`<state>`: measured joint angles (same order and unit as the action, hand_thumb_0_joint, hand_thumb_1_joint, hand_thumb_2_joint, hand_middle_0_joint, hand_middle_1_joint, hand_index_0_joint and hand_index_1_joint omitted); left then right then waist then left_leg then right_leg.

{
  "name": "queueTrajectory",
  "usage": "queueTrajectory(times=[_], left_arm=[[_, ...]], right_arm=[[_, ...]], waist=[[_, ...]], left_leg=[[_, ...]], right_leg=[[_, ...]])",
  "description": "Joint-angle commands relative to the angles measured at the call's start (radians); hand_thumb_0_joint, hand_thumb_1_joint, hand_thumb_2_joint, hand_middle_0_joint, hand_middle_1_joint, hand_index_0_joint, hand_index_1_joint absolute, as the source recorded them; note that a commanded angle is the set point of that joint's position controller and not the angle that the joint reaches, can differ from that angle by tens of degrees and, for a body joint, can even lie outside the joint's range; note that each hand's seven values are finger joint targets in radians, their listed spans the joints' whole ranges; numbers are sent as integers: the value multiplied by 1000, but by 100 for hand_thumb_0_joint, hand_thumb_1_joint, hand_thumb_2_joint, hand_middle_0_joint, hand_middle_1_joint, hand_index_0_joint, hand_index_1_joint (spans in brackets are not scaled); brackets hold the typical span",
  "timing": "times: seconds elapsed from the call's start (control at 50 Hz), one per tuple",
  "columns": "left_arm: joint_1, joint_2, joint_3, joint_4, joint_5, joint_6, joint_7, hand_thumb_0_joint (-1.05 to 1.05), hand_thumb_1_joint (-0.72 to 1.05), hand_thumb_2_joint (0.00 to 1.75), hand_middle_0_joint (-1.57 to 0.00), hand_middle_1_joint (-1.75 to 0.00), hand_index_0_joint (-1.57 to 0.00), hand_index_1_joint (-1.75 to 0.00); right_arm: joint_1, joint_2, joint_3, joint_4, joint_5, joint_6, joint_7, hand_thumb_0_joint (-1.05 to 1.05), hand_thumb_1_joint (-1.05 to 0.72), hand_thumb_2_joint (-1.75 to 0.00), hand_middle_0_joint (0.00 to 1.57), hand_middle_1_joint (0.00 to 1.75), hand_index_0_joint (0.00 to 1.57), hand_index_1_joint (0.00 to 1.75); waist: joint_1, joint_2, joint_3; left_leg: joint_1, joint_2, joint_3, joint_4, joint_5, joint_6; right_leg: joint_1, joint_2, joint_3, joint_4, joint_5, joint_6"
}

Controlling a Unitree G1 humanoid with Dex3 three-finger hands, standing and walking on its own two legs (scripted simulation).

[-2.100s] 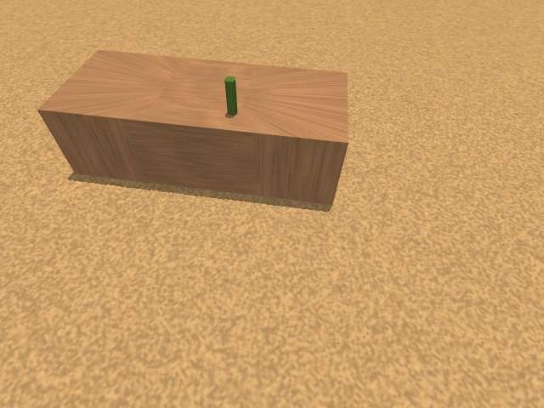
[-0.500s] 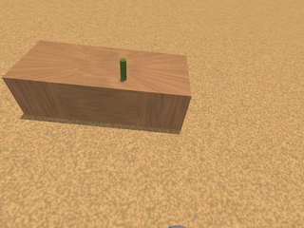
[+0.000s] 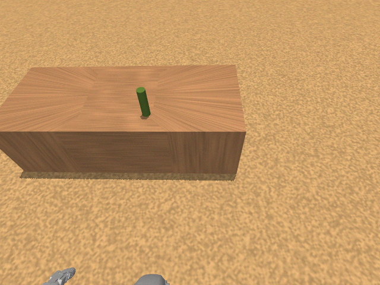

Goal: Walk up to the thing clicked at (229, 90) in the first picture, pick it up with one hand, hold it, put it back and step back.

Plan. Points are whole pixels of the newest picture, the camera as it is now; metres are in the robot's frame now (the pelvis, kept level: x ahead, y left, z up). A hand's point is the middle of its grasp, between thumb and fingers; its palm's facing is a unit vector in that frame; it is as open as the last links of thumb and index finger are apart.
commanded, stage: walk up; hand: left
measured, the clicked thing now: (143, 102) +0.95 +0.27 -0.30
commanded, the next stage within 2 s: none
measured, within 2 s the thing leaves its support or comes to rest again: neither
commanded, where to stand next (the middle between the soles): +0.51 +0.06 m, yaw +0 degrees
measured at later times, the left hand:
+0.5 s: hand (63, 235) +0.26 +0.35 -0.15, palm faces -0.05 -0.94 -0.34, open 7.4 cm
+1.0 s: hand (85, 181) +0.40 +0.32 -0.12, palm faces -0.02 -0.91 -0.42, open 7.4 cm
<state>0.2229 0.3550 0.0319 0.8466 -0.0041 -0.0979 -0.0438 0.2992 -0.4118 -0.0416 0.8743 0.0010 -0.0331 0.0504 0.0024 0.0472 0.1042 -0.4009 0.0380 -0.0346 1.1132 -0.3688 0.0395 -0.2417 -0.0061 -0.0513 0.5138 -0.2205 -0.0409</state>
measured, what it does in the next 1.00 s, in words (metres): walks ahead: left foot, then right foot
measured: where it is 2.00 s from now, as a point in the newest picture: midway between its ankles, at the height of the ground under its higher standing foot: (182, 230)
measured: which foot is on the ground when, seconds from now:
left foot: up 0.00-0.24, down 0.26-0.74, up 0.76-1.00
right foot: down 0.00-0.30, up 0.32-0.70, down 0.72-1.00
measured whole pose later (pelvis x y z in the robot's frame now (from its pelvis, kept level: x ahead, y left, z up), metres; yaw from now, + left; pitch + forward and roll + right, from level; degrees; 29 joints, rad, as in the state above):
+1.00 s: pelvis +0.36 +0.05 +0.00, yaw +0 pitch -3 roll +0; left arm 0.34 0.38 0.03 0.84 0.01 -0.10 -0.04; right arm 0.27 -0.43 -0.06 0.84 -0.01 -0.01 0.07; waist 0.03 0.07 0.10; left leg -0.49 0.07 -0.04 0.90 -0.31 0.00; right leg -0.19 -0.02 -0.06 0.48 -0.24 -0.03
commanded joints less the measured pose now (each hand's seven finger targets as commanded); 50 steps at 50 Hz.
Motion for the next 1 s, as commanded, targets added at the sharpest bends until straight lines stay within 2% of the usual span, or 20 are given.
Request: queueTrajectory(times=[0.0, 0.16, 0.2, 0.24, 0.26, 0.28, 0.3, 0.32, 0.36, 0.4, 0.56, 0.62, 0.68, 0.7, 0.72, 0.74, 0.76, 0.82, 0.86, 0.98], left_arm=[[66, 295, 89, -61, 1, -24, 26, 0, 90, 90, -20, -30, -20, -30], [65, 334, 97, -81, 15, -25, 19, 0, 90, 90, -20, -30, -20, -30], [39, 346, 99, -78, 15, -19, 19, 0, 90, 90, -20, -30, -20, -30], [92, 280, 72, -79, 16, -11, 21, 0, 90, 90, -20, -30, -20, -30], [148, 208, 51, -81, 9, -6, 21, 0, 90, 90, -20, -30, -20, -30], [190, 194, 47, -79, -2, 1, 25, 0, 90, 90, -20, -30, -20, -30], [152, 292, 66, -57, 10, 10, 42, 0, 90, 90, -20, -30, -20, -30], [113, 311, 62, -57, 13, 8, 44, 0, 90, 90, -20, -30, -20, -30], [130, 283, 65, -25, -7, 8, 30, 0, 90, 90, -20, -30, -20, -30], [167, 261, 64, -15, -13, 17, 15, 0, 90, 90, -20, -30, -20, -30], [32, 242, 73, -52, 13, 26, -16, 0, 90, 90, -20, -30, -20, -30], [46, 231, 77, -38, 13, 13, -14, 0, 90, 90, -20, -30, -20, -30], [207, 266, 99, 14, 17, -5, 6, 0, 90, 90, -20, -30, -20, -30], [292, 325, 122, 26, 25, -15, 20, 0, 90, 90, -20, -30, -20, -30], [274, 400, 133, -6, 23, -24, 30, 0, 90, 90, -20, -30, -20, -30], [214, 395, 123, -19, 8, -17, 29, 0, 90, 90, -20, -30, -20, -30], [180, 393, 121, -31, 2, -13, 30, 0, 90, 90, -20, -30, -20, -30], [129, 317, 96, -45, -3, -21, 36, 0, 90, 90, -20, -30, -20, -30], [128, 311, 90, -46, 2, -25, 37, 0, 90, 90, -20, -30, -20, -30], [120, 322, 99, -86, 18, -22, 30, 0, 90, 90, -20, -30, -20, -30]], right_arm=[[69, -157, -70, -60, -10, -9, 4, 0, -90, -90, 20, 30, 20, 30], [-98, -168, -93, -113, -22, -33, 38, 0, -90, -90, 20, 30, 20, 30], [-33, -175, -101, -94, -24, -37, 37, 0, -90, -90, 20, 30, 20, 30], [128, -237, -125, -42, -34, -49, 18, 0, -90, -90, 20, 30, 20, 30], [219, -303, -146, -33, -50, -55, 6, 0, -90, -90, 20, 30, 20, 30], [177, -347, -147, -74, -36, -60, -4, 0, -90, -90, 20, 30, 20, 30], [140, -357, -149, -79, -3, -55, -2, 0, -90, -90, 20, 30, 20, 30], [104, -325, -140, -87, 6, -51, -8, 0, -90, -90, 20, 30, 20, 30], [35, -243, -98, -109, 2, -58, -18, 0, -90, -90, 20, 30, 20, 30], [29, -233, -87, -101, 5, -68, -18, 0, -90, -90, 20, 30, 20, 30], [37, -266, -95, -132, -6, -64, -11, 0, -90, -90, 20, 30, 20, 30], [16, -253, -90, -142, -6, -53, -9, 0, -90, -90, 20, 30, 20, 30], [11, -199, -66, -158, -1, -39, -10, 0, -90, -90, 20, 30, 20, 30], [55, -139, -46, -163, 2, -41, -9, 0, -90, -90, 20, 30, 20, 30], [111, -104, -30, -166, 0, -34, -9, 0, -90, -90, 20, 30, 20, 30], [93, -211, -56, -136, -8, -18, -21, 0, -90, -90, 20, 30, 20, 30], [67, -233, -64, -127, -9, -16, -27, 0, -90, -90, 20, 30, 20, 30], [77, -207, -62, -85, 5, -12, -15, 0, -90, -90, 20, 30, 20, 30], [86, -190, -63, -75, -1, -4, -5, 0, -90, -90, 20, 30, 20, 30], [-15, -165, -71, -104, -21, -5, 16, 0, -90, -90, 20, 30, 20, 30]], waist=[[0, -156, -39], [26, -148, -45], [-24, -134, -77], [-98, 49, -176], [-130, 250, -223], [-85, 272, -201], [-90, 183, -180], [-74, 111, -116], [-32, 52, -54], [-5, 99, -55], [-34, 106, 4], [-15, 83, -29], [76, -69, -131], [108, -268, -193], [72, -352, -172], [69, -185, -124], [60, -191, -82], [18, -165, -44], [10, -184, -50], [32, -209, -31]], left_leg=[[-119, 39, -22, -95, 107, -38], [62, 74, 46, -483, 239, -25], [178, 53, 89, -538, 242, -9], [436, 3, 83, -586, 123, 25], [543, 169, -181, -690, -63, 84], [578, 371, -584, -824, -88, 167], [509, 426, -646, -830, -90, 253], [409, 402, -551, -823, 16, 257], [278, 271, -239, -803, 288, 163], [219, 211, -109, -801, 380, 130], [152, 217, -61, -872, 110, 181], [157, 202, -39, -782, 175, 161], [80, 133, 32, -477, 213, 99], [-14, 42, 103, -203, 121, 59], [-226, -69, 80, -38, -159, 3], [-243, -20, 7, 20, -163, 0], [-256, 18, -17, 35, -156, 2], [-188, 38, -68, -27, -25, -3], [-129, 24, -48, -60, 34, -16], [-91, 59, 27, -338, 128, -54]], right_leg=[[57, -234, 167, -238, 274, -181], [-21, -253, 136, -210, 6, -153], [-45, -249, 127, -136, 19, -137], [-127, -143, 39, 223, 148, -90], [-274, -38, -19, 514, 11, -40], [-458, 81, 19, 641, -301, -11], [-456, 2, 105, 721, -342, -25], [-445, -31, 130, 747, -288, -23], [-347, -54, 158, 645, -180, -19], [-274, -67, 107, 561, -116, -2], [-208, -85, 15, 203, 4, 31], [-110, -45, -14, 116, 31, 17], [201, -10, -1, -22, 38, -2], [312, -140, 197, -138, -105, -33], [371, -380, 631, -240, -180, -113], [296, -432, 690, -255, -256, -202], [227, -434, 679, -262, -252, -242], [135, -285, 350, -240, 34, -135], [80, -241, 243, -226, 146, -135], [37, -254, 151, -231, 48, -180]])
